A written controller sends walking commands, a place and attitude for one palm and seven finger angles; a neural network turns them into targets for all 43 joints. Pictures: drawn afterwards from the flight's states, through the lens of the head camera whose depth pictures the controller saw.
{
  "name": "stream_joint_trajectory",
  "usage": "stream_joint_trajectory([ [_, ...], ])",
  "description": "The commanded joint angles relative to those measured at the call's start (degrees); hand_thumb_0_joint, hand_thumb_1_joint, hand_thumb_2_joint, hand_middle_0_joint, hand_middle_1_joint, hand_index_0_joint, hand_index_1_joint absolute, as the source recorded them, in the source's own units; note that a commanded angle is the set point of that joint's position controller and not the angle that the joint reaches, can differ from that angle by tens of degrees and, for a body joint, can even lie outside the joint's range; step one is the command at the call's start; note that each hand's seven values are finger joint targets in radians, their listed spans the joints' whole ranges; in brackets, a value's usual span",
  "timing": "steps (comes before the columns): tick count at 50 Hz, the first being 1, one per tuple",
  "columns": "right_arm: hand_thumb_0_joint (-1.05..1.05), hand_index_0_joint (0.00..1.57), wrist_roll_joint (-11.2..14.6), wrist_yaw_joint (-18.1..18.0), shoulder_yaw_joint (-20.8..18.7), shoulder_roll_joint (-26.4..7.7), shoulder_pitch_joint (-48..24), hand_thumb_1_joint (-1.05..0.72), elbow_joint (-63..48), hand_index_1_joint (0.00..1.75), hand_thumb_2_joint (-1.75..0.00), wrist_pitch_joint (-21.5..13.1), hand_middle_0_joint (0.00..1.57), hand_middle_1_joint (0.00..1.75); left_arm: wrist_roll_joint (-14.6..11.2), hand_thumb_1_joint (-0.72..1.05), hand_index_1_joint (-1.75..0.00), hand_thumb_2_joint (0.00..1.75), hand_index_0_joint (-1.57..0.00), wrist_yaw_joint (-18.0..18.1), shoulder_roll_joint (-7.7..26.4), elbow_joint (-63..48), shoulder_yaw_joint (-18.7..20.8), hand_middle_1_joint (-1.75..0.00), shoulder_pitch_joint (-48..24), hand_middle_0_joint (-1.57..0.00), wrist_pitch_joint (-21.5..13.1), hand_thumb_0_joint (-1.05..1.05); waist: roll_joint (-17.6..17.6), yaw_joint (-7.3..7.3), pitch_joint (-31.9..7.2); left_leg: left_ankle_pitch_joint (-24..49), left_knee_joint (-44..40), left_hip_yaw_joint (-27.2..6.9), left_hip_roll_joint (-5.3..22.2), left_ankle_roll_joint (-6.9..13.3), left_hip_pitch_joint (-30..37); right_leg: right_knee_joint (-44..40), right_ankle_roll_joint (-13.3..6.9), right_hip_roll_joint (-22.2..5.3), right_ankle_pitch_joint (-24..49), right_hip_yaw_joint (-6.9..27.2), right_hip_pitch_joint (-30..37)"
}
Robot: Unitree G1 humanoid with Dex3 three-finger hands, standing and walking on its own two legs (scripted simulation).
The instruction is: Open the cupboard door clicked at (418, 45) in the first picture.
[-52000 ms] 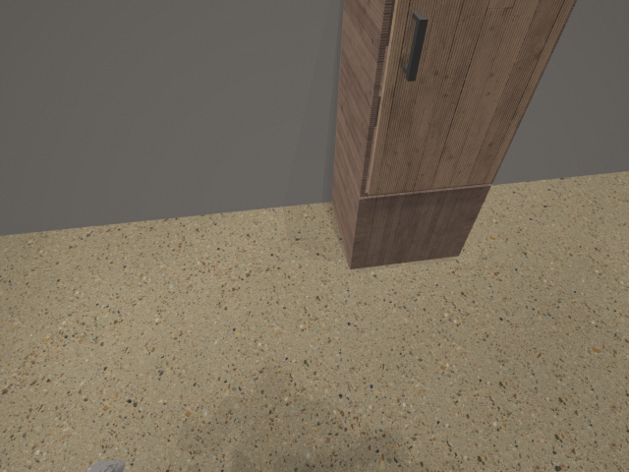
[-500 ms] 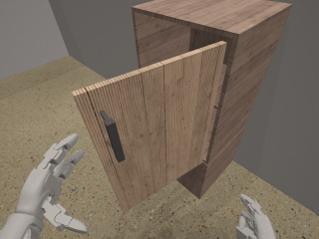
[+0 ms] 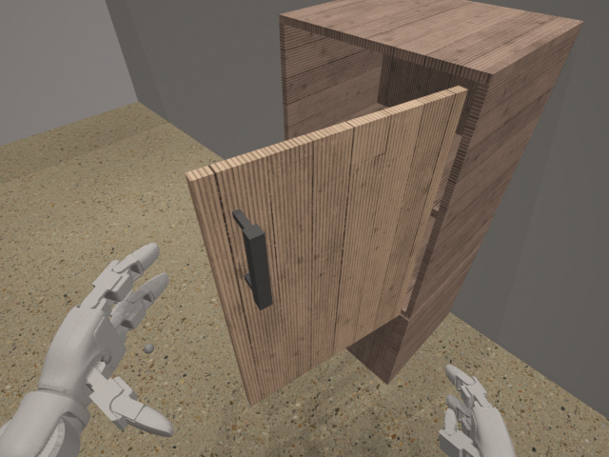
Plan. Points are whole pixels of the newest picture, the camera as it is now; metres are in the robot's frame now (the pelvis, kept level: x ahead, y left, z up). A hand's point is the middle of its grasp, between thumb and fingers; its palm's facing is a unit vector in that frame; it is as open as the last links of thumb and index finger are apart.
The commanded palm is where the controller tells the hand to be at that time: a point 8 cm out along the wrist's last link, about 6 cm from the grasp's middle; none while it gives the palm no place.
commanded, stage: draw the hand back to the body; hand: left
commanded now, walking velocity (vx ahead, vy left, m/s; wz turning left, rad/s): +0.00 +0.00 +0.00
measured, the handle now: (252, 260) +0.32 +0.11 +0.13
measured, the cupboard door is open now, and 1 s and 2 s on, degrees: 78 78 78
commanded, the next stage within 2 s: step back with the hand held close in 1.20 s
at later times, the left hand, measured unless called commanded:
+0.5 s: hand (106, 321) +0.21 +0.24 +0.15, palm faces +0.35 -0.87 -0.36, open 13.0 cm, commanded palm +0.16 +0.28 +0.17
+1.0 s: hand (103, 304) +0.22 +0.24 +0.16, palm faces +0.43 -0.82 -0.38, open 7.8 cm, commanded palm +0.17 +0.28 +0.18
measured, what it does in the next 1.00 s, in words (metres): stands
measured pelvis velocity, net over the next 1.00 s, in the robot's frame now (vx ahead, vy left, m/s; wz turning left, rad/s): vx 0.02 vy -0.01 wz -0.03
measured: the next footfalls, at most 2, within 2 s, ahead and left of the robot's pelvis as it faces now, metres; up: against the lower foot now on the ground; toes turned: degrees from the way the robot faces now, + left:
none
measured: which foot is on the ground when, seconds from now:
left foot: down 0.00-1.00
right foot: down 0.00-1.00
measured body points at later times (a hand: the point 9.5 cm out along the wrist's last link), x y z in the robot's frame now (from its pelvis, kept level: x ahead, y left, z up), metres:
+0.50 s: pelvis +0.02 +0.01 +0.01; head +0.00 +0.00 +0.46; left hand +0.18 +0.28 +0.17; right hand +0.20 -0.20 -0.07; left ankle +0.00 +0.08 -0.73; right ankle +0.02 -0.10 -0.73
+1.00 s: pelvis +0.02 -0.01 +0.01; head +0.00 -0.04 +0.46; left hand +0.19 +0.28 +0.18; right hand +0.21 -0.24 -0.07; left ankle +0.00 +0.08 -0.73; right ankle +0.02 -0.10 -0.73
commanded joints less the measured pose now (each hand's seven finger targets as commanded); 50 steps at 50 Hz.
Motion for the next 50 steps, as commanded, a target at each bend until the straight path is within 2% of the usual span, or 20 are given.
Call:
stream_joint_trajectory([
  [1, 0.00, 0.20, -0.02, -0.05, -2.91, -6.98, -8.58, -0.90, -10.48, 0.30, -0.90, -4.12, 0.20, 0.30, -0.59, -0.50, -0.30, 0.30, -0.15, 0.05, 7.64, -15.81, 4.45, -0.30, -6.18, -0.15, -3.52, 0.00, 1.47, 0.32, -3.40, 10.92, -8.23, -5.58, 1.76, -2.80, 0.94, -4.33, 0.15, 0.19, 6.33, 1.31, 0.94],
  [3, 0.00, 0.20, 0.03, -0.09, -3.00, -6.94, -8.47, -0.90, -10.29, 0.30, -0.90, -3.73, 0.20, 0.30, -0.64, -0.43, -0.30, 0.33, -0.15, 0.09, 7.72, -14.41, 5.20, -0.30, -5.11, -0.15, -2.95, 0.00, -0.68, 0.30, -3.11, 10.99, -8.42, -5.69, 1.85, -2.99, 0.67, -4.46, 0.25, 0.39, 6.43, 1.13, 0.82],
  [5, 0.00, 0.20, -0.01, -0.25, -3.00, -7.12, -8.61, -0.90, -9.63, 0.30, -0.90, -3.11, 0.20, 0.30, -0.80, -0.36, -0.30, 0.36, -0.16, 0.28, 9.14, -12.65, 7.27, -0.30, -5.30, -0.16, -2.18, 0.00, -1.49, 0.47, -1.96, 10.65, -8.74, -5.78, 2.02, -3.24, 0.04, -4.92, 0.02, 0.56, 5.84, 1.13, 1.07],
  [6, 0.00, 0.20, 0.15, -0.27, -3.01, -7.19, -8.88, -0.90, -10.01, 0.30, -0.90, -2.86, 0.20, 0.30, -0.91, -0.32, -0.30, 0.37, -0.16, 0.06, 8.65, -13.90, 6.79, -0.30, -6.25, -0.16, -2.03, 0.00, -0.70, 0.28, -2.03, 11.05, -9.04, -5.81, 1.96, -3.37, 0.55, -4.91, 0.07, 0.52, 6.09, 1.04, 1.04],
  [7, 0.00, 0.20, -1.55, -0.79, -3.09, -6.04, -9.49, -0.90, -10.81, 0.30, -0.90, -2.23, 0.20, 0.30, 8.69, -0.29, -0.30, 0.39, -0.16, 10.36, 13.89, -21.56, 7.10, -0.30, -7.85, -0.16, -6.26, 0.00, 1.12, 1.66, 0.18, 7.97, -11.22, -6.07, 2.64, -2.66, -1.98, -6.08, -0.25, 0.03, 4.36, 3.72, 4.55],
  [8, 0.00, 0.20, -2.30, -1.01, -3.09, -5.53, -8.36, -0.90, -9.99, 0.30, -0.90, -1.77, 0.20, 0.30, 9.47, -0.26, -0.30, 0.40, -0.16, 14.71, 8.64, -17.02, 4.79, -0.30, -1.15, -0.16, -6.43, 0.00, 0.56, 0.95, 2.00, 6.21, -12.28, -5.92, 2.75, -3.08, -2.32, -6.74, -0.55, -0.51, 3.58, 3.78, 4.58],
  [9, 0.00, 0.20, -2.36, -0.61, -3.10, -5.42, -7.82, -0.90, -9.56, 0.30, -0.90, -0.66, 0.20, 0.30, 11.04, -0.22, -0.30, 0.42, -0.16, 17.19, 6.31, -16.56, 2.45, -0.30, 1.70, -0.16, -6.88, 0.00, 1.12, 0.78, 2.42, 7.04, -13.05, -6.04, 3.14, -3.21, -1.90, -6.79, -0.57, -0.73, 4.03, 3.67, 5.21],
  [10, 0.00, 0.20, -2.41, -0.41, -3.46, -5.88, -8.15, -0.90, -9.38, 0.30, -0.90, 0.16, 0.20, 0.30, 11.92, -0.18, -0.30, 0.43, -0.16, 19.00, 7.07, -17.04, 2.40, -0.30, 1.65, -0.16, -7.32, 0.00, -0.21, 0.82, 2.25, 7.36, -13.41, -5.90, 3.45, -3.02, -1.70, -7.25, -0.63, -0.77, 4.48, 3.89, 6.34],
  [13, 0.00, 0.20, -2.83, -0.12, -3.68, -5.97, -8.02, -0.90, -9.21, 0.30, -0.90, 1.61, 0.20, 0.30, 14.13, -0.08, -0.30, 0.48, -0.16, 22.12, 7.55, -19.49, 1.72, -0.30, -0.28, -0.16, -9.17, 0.00, 3.24, 0.29, 0.51, 9.24, -14.54, -5.82, 3.70, -3.21, 1.10, -7.62, -0.53, -1.00, 5.36, 4.34, 7.63],
  [15, 0.00, 0.20, -2.95, -0.28, -3.98, -6.25, -8.24, -0.90, -8.51, 0.30, -0.90, 2.45, 0.20, 0.30, 14.93, -0.01, -0.30, 0.51, -0.17, 23.50, 9.21, -18.02, 3.04, -0.30, -0.99, -0.17, -9.67, 0.00, 1.63, 0.25, 1.32, 8.81, -15.15, -5.59, 3.84, -3.15, 1.48, -8.62, -0.58, -0.92, 5.09, 4.56, 8.30],
  [17, 0.00, 0.20, -3.01, -0.38, -4.11, -5.98, -8.46, -0.90, -8.33, 0.30, -0.90, 3.11, 0.20, 0.30, 15.30, 0.06, -0.30, 0.54, -0.17, 24.05, 8.44, -17.54, 2.76, -0.30, -1.21, -0.17, -10.18, 0.00, 0.58, 0.10, 0.94, 10.60, -15.51, -5.53, 3.88, -3.17, 2.91, -9.02, -0.47, -0.97, 5.76, 4.51, 8.58],
  [19, 0.00, 0.20, -3.12, -0.23, -4.22, -6.00, -8.55, -0.90, -8.02, 0.30, -0.90, 3.72, 0.20, 0.30, 15.53, 0.13, -0.30, 0.57, -0.17, 24.45, 9.13, -17.77, 3.81, -0.30, -1.14, -0.17, -10.61, 0.00, 1.58, 0.39, 0.27, 14.33, -15.42, -5.35, 3.77, -3.50, 3.83, -9.06, -0.61, -1.01, 7.76, 4.57, 9.80],
  [20, 0.00, 0.20, -3.18, -0.30, -4.35, -6.15, -8.78, -0.90, -7.63, 0.30, -0.90, 3.96, 0.20, 0.30, 15.63, 0.17, -0.30, 0.58, -0.17, 24.64, 10.15, -16.85, 4.78, -0.30, -0.79, -0.17, -10.66, 0.00, 0.30, 0.58, -0.04, 15.52, -15.29, -5.31, 3.85, -3.57, 4.11, -9.29, -0.62, -1.00, 8.47, 4.50, 10.43],
  [24, 0.00, 0.20, -3.10, 0.07, -4.68, -5.90, -8.81, -0.90, -7.38, 0.30, -0.90, 5.16, 0.20, 0.30, 15.41, 0.31, -0.30, 0.64, -0.18, 24.49, 9.90, -16.64, 5.69, -0.30, 0.06, -0.18, -11.01, 0.00, 1.29, 0.67, -1.44, 20.98, -14.77, -4.67, 3.90, -3.95, 6.15, -9.59, -0.43, -1.10, 11.41, 4.72, 11.25],
  [30, 0.00, 0.20, -2.92, 0.25, -5.08, -5.99, -9.20, -0.90, -6.94, 0.30, -0.90, 6.43, 0.20, 0.30, 15.12, 0.51, -0.30, 0.74, -0.19, 24.56, 11.99, -14.35, 9.04, -0.30, 0.55, -0.19, -11.02, 0.00, 1.39, 1.15, -0.77, 25.11, -14.36, -3.96, 3.92, -4.08, 6.74, -10.07, -0.44, -1.15, 14.37, 4.85, 11.96],
  [34, 0.00, 0.20, -2.71, 0.31, -5.30, -5.70, -9.17, -0.90, -6.96, 0.30, -0.90, 7.52, 0.20, 0.30, 14.52, 0.65, -0.30, 0.80, -0.19, 24.41, 12.63, -13.17, 10.70, -0.30, 0.02, -0.19, -11.13, 0.00, -0.81, 1.02, -1.12, 24.00, -14.30, -3.20, 3.72, -3.45, 7.17, -10.69, -0.21, -1.20, 15.00, 5.25, 11.95],
  [41, 0.00, 0.20, -2.63, -0.20, -5.41, -5.66, -9.83, -0.90, -6.42, 0.30, -0.90, 8.06, 0.20, 0.30, 13.96, 0.90, -0.30, 0.90, -0.20, 24.58, 14.48, -11.26, 13.02, -0.30, -3.66, -0.20, -11.41, 0.00, -0.28, 0.88, -0.33, 20.47, -14.27, -2.20, 3.10, -2.17, 7.66, -12.13, -0.07, -1.64, 14.83, 5.96, 11.44],
  [45, 0.00, 0.20, -2.59, -0.09, -5.51, -5.80, -9.96, -0.90, -6.36, 0.30, -0.90, 7.92, 0.20, 0.30, 14.08, 0.90, -0.30, 0.90, -0.20, 24.30, 13.23, -11.27, 11.06, -0.30, -3.60, -0.20, -11.37, 0.00, 1.36, 0.69, -0.93, 20.81, -13.91, -1.76, 2.87, -1.84, 8.69, -12.61, 0.02, -1.84, 15.46, 6.23, 11.46],
  [46, 0.00, 0.20, -2.67, -0.09, -5.51, -5.69, -9.97, -0.90, -6.38, 0.30, -0.90, 7.94, 0.20, 0.30, 13.91, 0.90, -0.30, 0.90, -0.20, 24.35, 13.35, -11.00, 11.37, -0.30, -3.25, -0.20, -11.35, 0.00, -0.05, 0.76, -0.75, 20.36, -13.98, -1.68, 2.86, -1.71, 8.64, -12.76, 0.20, -1.80, 15.46, 6.31, 11.31],
  [50, 0.00, 0.20, -2.64, -0.23, -5.55, -5.72, -10.31, -0.90, -6.35, 0.30, -0.90, 8.00, 0.20, 0.30, 13.90, 0.90, -0.30, 0.90, -0.20, 24.46, 14.78, -10.56, 12.46, -0.30, -3.68, -0.20, -11.65, 0.00, -1.27, 0.97, -0.05, 18.77, -13.95, -1.60, 2.62, -1.44, 8.05, -13.38, 0.12, -1.89, 14.54, 6.69, 11.46],
])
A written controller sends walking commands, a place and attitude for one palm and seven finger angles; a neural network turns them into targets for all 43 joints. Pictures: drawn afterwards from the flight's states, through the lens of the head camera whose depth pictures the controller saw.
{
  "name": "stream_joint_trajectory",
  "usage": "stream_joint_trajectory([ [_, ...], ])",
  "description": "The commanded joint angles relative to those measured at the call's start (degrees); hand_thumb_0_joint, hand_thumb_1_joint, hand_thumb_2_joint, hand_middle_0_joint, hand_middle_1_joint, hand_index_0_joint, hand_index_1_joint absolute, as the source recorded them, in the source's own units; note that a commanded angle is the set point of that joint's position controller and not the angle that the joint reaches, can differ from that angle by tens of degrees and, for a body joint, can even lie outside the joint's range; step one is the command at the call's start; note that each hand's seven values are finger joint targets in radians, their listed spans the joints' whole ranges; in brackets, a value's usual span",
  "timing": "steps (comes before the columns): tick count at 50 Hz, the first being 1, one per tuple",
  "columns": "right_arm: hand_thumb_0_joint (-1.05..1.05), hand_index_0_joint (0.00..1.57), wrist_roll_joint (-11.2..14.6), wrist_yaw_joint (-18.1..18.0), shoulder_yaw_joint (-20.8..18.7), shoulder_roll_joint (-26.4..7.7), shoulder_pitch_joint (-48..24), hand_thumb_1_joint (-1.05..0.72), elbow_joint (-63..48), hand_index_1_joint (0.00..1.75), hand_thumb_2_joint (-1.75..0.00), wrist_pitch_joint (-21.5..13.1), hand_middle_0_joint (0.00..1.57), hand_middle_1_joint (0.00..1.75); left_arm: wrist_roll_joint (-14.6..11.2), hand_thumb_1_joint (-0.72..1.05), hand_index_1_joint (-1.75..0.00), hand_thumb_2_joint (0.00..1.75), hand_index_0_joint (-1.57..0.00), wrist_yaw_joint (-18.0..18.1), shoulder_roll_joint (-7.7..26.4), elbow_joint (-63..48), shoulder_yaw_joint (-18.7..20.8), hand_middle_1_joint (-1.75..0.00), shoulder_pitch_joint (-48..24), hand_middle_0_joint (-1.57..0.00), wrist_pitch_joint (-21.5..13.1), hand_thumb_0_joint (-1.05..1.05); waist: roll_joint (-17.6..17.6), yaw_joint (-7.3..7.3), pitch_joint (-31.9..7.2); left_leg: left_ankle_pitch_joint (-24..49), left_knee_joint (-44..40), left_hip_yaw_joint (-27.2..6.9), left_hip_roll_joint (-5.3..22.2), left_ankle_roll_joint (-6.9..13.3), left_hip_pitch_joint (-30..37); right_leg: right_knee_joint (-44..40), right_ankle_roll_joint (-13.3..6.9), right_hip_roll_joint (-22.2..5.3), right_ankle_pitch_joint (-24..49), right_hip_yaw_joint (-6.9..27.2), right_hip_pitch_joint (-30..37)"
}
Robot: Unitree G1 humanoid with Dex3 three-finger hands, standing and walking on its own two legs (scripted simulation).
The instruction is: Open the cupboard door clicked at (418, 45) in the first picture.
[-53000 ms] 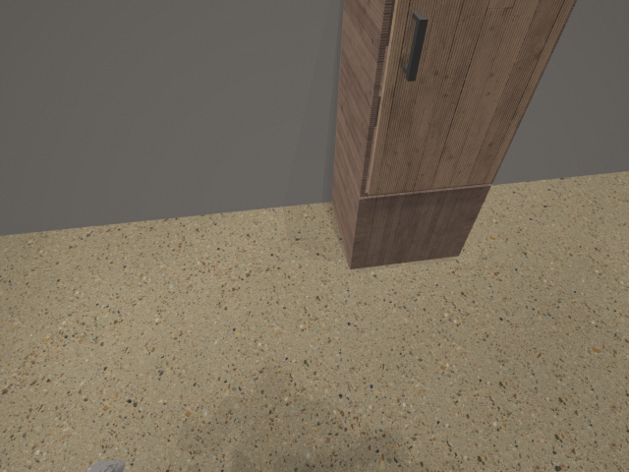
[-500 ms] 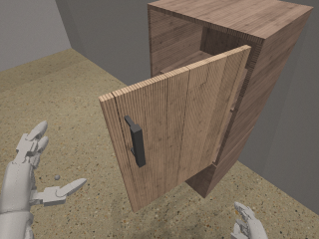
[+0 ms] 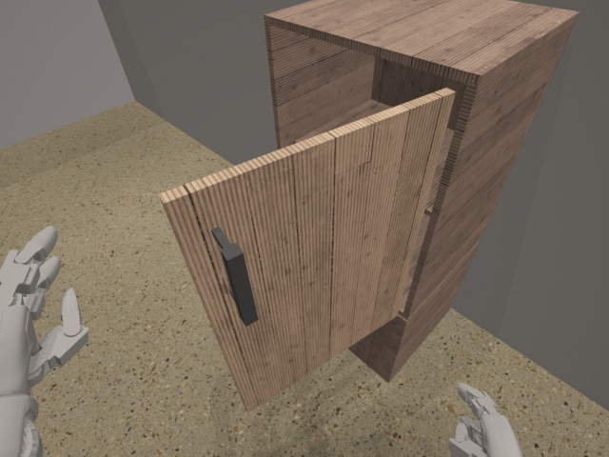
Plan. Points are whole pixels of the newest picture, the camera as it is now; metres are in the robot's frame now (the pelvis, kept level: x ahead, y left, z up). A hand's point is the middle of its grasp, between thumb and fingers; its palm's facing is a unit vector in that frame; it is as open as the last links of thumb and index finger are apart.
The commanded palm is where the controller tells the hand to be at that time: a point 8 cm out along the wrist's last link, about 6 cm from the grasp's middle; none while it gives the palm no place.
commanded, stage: draw the hand back to the body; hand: left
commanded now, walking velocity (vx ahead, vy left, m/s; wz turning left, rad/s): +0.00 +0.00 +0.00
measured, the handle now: (234, 277) +0.29 +0.13 +0.12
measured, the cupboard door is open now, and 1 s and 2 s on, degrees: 78 78 78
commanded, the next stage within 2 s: step back with the hand held close in 0.20 s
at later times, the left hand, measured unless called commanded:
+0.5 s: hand (74, 327) +0.19 +0.26 +0.16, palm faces +0.42 -0.78 -0.46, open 7.4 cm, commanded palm +0.13 +0.30 +0.17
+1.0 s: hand (7, 397) +0.12 +0.29 +0.15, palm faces +0.43 -0.76 -0.49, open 7.4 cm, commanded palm +0.06 +0.33 +0.17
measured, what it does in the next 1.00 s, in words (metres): shifts its weight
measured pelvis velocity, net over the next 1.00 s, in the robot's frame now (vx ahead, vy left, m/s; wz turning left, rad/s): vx -0.09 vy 0.03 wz -0.02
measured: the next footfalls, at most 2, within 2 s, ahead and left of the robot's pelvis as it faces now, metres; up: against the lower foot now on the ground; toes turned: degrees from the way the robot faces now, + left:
right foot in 1.42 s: -0.29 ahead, -0.07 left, +0.00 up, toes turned +2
left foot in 1.70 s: -0.13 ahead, +0.09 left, +0.00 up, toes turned -3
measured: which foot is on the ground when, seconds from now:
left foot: down 0.00-1.00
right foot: down 0.00-1.00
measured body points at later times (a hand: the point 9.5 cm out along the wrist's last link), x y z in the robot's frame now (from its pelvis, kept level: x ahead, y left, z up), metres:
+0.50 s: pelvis -0.02 +0.00 +0.00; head -0.01 -0.02 +0.45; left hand +0.16 +0.30 +0.18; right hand +0.17 -0.24 -0.09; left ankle -0.03 +0.09 -0.74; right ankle +0.00 -0.09 -0.74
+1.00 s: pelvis -0.09 +0.03 -0.02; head -0.07 +0.03 +0.43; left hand +0.09 +0.33 +0.17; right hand +0.08 -0.22 -0.10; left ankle -0.03 +0.09 -0.74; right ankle +0.00 -0.09 -0.74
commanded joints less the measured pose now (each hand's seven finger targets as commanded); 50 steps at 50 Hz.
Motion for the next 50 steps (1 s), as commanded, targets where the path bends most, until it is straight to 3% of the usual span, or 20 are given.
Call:
stream_joint_trajectory([
  [1, 0.00, 0.20, -0.03, -0.34, -1.81, -5.50, -7.37, -0.90, -9.43, 0.30, -0.90, -3.02, 0.20, 0.30, -0.01, 0.90, -0.30, 0.90, -0.20, 0.86, 11.58, -12.30, 7.25, -0.30, -5.32, -0.20, -4.21, 0.00, -0.51, 0.01, -3.98, 14.97, -2.87, -2.70, 1.82, -0.48, -1.85, -3.57, 0.99, -3.33, 10.94, 5.16, 2.50],
  [6, 0.00, 0.20, -0.10, -0.47, -1.74, -5.33, -7.50, -0.90, -9.35, 0.30, -0.90, -3.18, 0.20, 0.30, -0.14, 0.90, -0.30, 0.90, -0.20, 0.83, 11.44, -11.76, 7.21, -0.30, -5.18, -0.20, -4.41, 0.00, -1.40, -0.06, -3.29, 14.16, -2.92, -2.67, 1.75, -0.31, -1.78, -4.19, 1.07, -3.36, 10.32, 5.37, 2.18],
  [11, 0.00, 0.20, 0.03, -0.42, -1.76, -5.33, -7.75, -0.90, -9.25, 0.30, -0.90, -3.58, 0.20, 0.30, 0.02, 0.90, -0.30, 0.90, -0.20, 0.82, 11.30, -12.29, 6.81, -0.30, -5.97, -0.20, -4.72, 0.00, 0.08, -0.16, -2.82, 12.71, -3.20, -2.69, 1.74, -0.32, -1.53, -4.77, 1.09, -3.33, 8.02, 5.34, 1.42],
  [14, 0.00, 0.20, 0.00, -0.38, -1.87, -5.21, -7.54, -0.90, -9.08, 0.30, -0.90, -3.75, 0.20, 0.30, -0.04, 0.90, -0.30, 0.90, -0.20, 0.79, 11.01, -11.57, 6.74, -0.30, -4.99, -0.20, -4.88, 0.00, -1.39, -0.15, -3.48, 12.55, -3.11, -2.55, 1.68, -0.17, -1.35, -4.89, 1.23, -3.33, 7.89, 5.44, 1.60],
  [15, 0.00, 0.20, -0.05, -0.48, -1.92, -5.36, -7.61, -0.90, -8.91, 0.30, -0.90, -3.79, 0.20, 0.30, -0.07, 0.90, -0.30, 0.90, -0.20, 0.82, 11.65, -10.65, 7.34, -0.30, -5.02, -0.20, -4.90, 0.00, -2.45, -0.08, -2.94, 12.39, -3.17, -2.59, 1.71, -0.15, -1.65, -4.97, 1.20, -3.42, 7.86, 5.33, 1.63],
  [16, 0.00, 0.20, 0.21, -0.51, -1.91, -5.55, -8.14, -0.90, -9.16, 0.30, -0.90, -4.04, 0.20, 0.30, -0.07, 0.90, -0.30, 0.90, -0.20, 1.11, 13.96, -15.42, 8.67, -0.30, -10.44, -0.20, -5.52, 0.00, 0.21, -0.20, -4.92, 12.24, -2.99, -2.80, 1.64, -0.17, -0.93, -5.00, 1.20, -3.56, 7.90, 6.03, 2.03],
  [17, 0.00, 0.20, 1.04, -0.43, -1.90, -6.39, -6.09, -0.90, -11.11, 0.30, -0.90, -3.19, 0.20, 0.30, 0.22, 0.90, -0.30, 0.90, -0.20, 1.59, 21.77, -17.52, 16.97, -0.30, -14.83, -0.20, -7.88, 0.00, -2.33, -2.39, 0.73, 7.04, -1.09, -4.73, 2.70, 0.76, -5.25, -8.04, 1.09, -6.76, 9.15, 12.94, -5.10],
  [18, 0.00, 0.20, 0.57, -0.48, -2.15, -5.56, -5.71, -0.90, -9.62, 0.30, -0.90, -2.40, 0.20, 0.30, 0.36, 0.90, -0.30, 0.90, -0.20, 0.87, 15.91, -11.16, 12.84, -0.30, -7.38, -0.20, -7.92, 0.00, -5.35, -2.81, -0.43, 6.38, 0.90, -5.09, 2.51, 0.83, -4.63, -8.26, 0.68, -8.53, 8.55, 13.44, -5.81],
  [19, 0.00, 0.20, 0.48, -0.21, -2.38, -5.83, -5.28, -0.90, -10.24, 0.30, -0.90, -1.75, 0.20, 0.30, 0.58, 0.90, -0.30, 0.90, -0.20, 0.34, 12.91, -9.47, 10.32, -0.30, -3.06, -0.20, -7.63, 0.00, -6.68, -2.86, -1.51, 6.98, 1.94, -4.55, 2.53, 0.79, -4.16, -8.03, 0.91, -9.20, 8.75, 13.07, -6.63],
  [20, 0.00, 0.20, 0.54, -0.17, -2.60, -6.18, -5.60, -0.90, -10.67, 0.30, -0.90, -1.43, 0.20, 0.30, 0.73, 0.90, -0.30, 0.90, -0.20, 0.14, 12.25, -10.78, 9.40, -0.30, -2.36, -0.20, -8.02, 0.00, -3.68, -2.80, -2.82, 8.64, 1.90, -4.41, 2.72, 0.74, -4.13, -6.79, 0.79, -9.58, 11.45, 12.17, -6.03],
  [22, 0.00, 0.20, 0.62, -0.20, -2.95, -6.64, -4.91, -0.90, -11.15, 0.30, -0.90, -0.65, 0.20, 0.30, 0.85, 0.90, -0.30, 0.90, -0.20, 0.27, 11.47, -11.12, 8.42, -0.30, 1.01, -0.20, -7.90, 0.00, -1.67, -3.12, -5.65, 10.88, 1.33, -4.45, 3.82, 0.53, -4.45, -4.20, 1.01, -9.48, 13.12, 11.20, -5.34],
  [27, 0.00, 0.20, 1.02, -0.95, -3.78, -6.75, -5.09, -0.90, -12.77, 0.30, -0.90, 1.14, 0.20, 0.30, 0.94, 0.90, -0.30, 0.90, -0.20, 1.33, 14.55, -15.02, 11.45, -0.30, 3.44, -0.20, -7.51, 0.00, -4.01, -3.15, -10.24, 20.07, 0.93, -5.62, 5.99, 0.23, -6.72, 2.67, 1.55, -8.38, 22.96, 9.36, -2.26],
  [30, 0.00, 0.20, 1.09, -1.48, -4.06, -6.66, -5.35, -0.90, -13.45, 0.30, -0.90, 1.74, 0.20, 0.30, 0.97, 0.90, -0.30, 0.90, -0.20, 1.92, 16.49, -17.53, 13.37, -0.30, 3.71, -0.20, -7.54, 0.00, -3.22, -3.17, -11.21, 20.09, 1.39, -6.34, 6.21, 0.22, -9.24, 4.81, 1.33, -8.70, 23.92, 9.79, -1.71],
  [34, 0.00, 0.20, 1.09, -1.59, -4.08, -6.55, -4.64, -0.90, -14.46, 0.30, -0.90, 1.98, 0.20, 0.30, 1.13, 0.90, -0.30, 0.90, -0.20, 2.39, 15.99, -18.92, 13.64, -0.30, 5.68, -0.20, -7.68, 0.00, -2.54, -3.23, -10.13, 14.44, 0.55, -7.94, 7.14, 0.82, -13.97, 6.82, 1.38, -7.97, 18.23, 10.41, -2.77],
  [35, 0.00, 0.20, 0.92, -1.79, -4.21, -6.70, -4.98, -0.90, -14.35, 0.30, -0.90, 1.84, 0.20, 0.30, 1.27, 0.90, -0.30, 0.90, -0.20, 2.52, 16.31, -19.45, 13.93, -0.30, 5.71, -0.20, -7.86, 0.00, -0.49, -3.10, -9.87, 12.65, 0.06, -8.10, 7.25, 1.11, -15.28, 7.13, 1.37, -7.94, 17.04, 10.40, -2.55],
  [37, 0.00, 0.20, 0.92, -1.65, -4.05, -6.91, -4.24, -0.90, -14.67, 0.30, -0.90, 1.56, 0.20, 0.30, 1.47, 0.90, -0.30, 0.90, -0.20, 2.68, 15.61, -19.54, 13.69, -0.30, 5.96, -0.20, -8.05, 0.00, 0.01, -3.17, -8.27, 7.78, -1.25, -9.27, 8.03, 1.61, -19.03, 8.48, 1.53, -7.09, 12.01, 10.41, -2.85],
  [41, 0.00, 0.20, 0.77, -1.73, -4.07, -7.34, -3.68, -0.90, -15.10, 0.30, -0.90, 0.67, 0.20, 0.30, 2.40, 0.90, -0.30, 0.90, -0.20, 2.96, 15.02, -19.90, 13.81, -0.30, 4.09, -0.20, -8.93, 0.00, 1.17, -3.48, -5.22, -8.84, -4.76, -11.10, 9.70, 3.48, -29.49, 12.65, 2.10, -5.93, 4.22, 10.38, -0.47],
  [44, 0.00, 0.20, 0.76, -1.64, -4.11, -7.59, -2.83, -0.90, -15.29, 0.30, -0.90, -0.09, 0.20, 0.30, 3.05, 0.90, -0.30, 0.90, -0.20, 3.03, 14.39, -19.44, 13.84, -0.30, 2.23, -0.20, -9.57, 0.00, -0.45, -3.79, -3.79, -18.08, -5.29, -12.03, 10.16, 4.51, -35.63, 15.08, 2.27, -5.68, 0.60, 10.77, 0.59],
  [48, 0.00, 0.20, 0.34, -1.62, -4.16, -7.70, -1.95, -0.90, -14.92, 0.30, -0.90, -0.96, 0.20, 0.30, 3.67, 0.90, -0.30, 0.90, -0.20, 3.14, 14.33, -19.54, 13.88, -0.30, -0.44, -0.20, -10.35, 0.00, -2.98, -4.23, -2.25, -22.13, -2.14, -11.94, 8.92, 4.42, -36.66, 12.77, 1.37, -7.09, -6.28, 13.32, -3.51],
  [50, 0.00, 0.20, 0.18, -1.55, -4.31, -7.75, -1.87, -0.90, -14.65, 0.30, -0.90, -1.42, 0.20, 0.30, 3.73, 0.90, -0.30, 0.90, -0.20, 3.32, 15.66, -21.08, 14.98, -0.30, -0.87, -0.20, -10.92, 0.00, -3.77, -4.18, -3.06, -21.21, 0.25, -11.55, 7.92, 3.90, -33.79, 10.10, 0.72, -8.10, -8.43, 14.68, -6.37],
])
